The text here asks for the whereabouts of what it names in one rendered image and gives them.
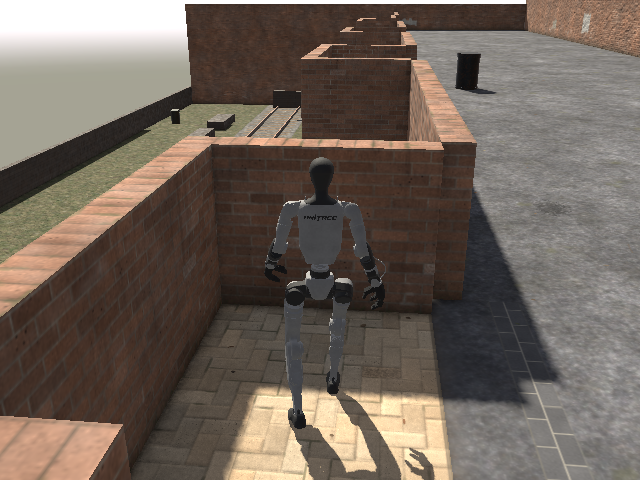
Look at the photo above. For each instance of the robot left thigh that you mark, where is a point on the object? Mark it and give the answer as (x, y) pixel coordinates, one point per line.
(295, 294)

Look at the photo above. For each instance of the right robot forearm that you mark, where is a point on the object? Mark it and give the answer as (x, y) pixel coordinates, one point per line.
(370, 268)

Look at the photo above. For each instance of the right robot hand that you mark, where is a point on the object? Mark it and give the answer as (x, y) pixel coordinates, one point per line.
(379, 293)

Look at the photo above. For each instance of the robot left upper arm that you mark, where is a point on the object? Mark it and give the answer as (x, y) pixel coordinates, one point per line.
(289, 210)

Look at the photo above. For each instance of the left robot forearm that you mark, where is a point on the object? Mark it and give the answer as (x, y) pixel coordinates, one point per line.
(272, 258)

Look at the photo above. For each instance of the robot right thigh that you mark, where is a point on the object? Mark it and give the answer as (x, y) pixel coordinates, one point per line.
(342, 296)

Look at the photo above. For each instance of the left robot hand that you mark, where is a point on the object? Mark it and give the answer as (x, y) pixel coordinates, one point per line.
(270, 276)

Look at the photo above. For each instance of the robot right upper arm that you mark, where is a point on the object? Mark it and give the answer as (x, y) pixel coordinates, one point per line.
(352, 211)

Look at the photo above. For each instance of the robot thigh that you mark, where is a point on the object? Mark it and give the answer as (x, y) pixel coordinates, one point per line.
(342, 296)
(295, 294)

